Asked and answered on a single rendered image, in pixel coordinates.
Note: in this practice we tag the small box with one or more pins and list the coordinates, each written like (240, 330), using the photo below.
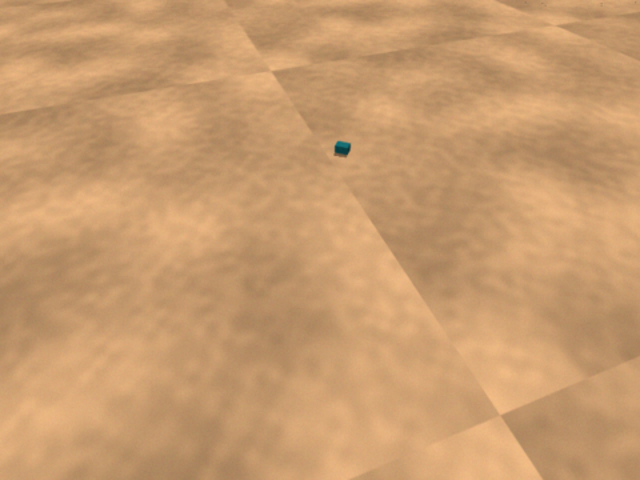
(342, 147)

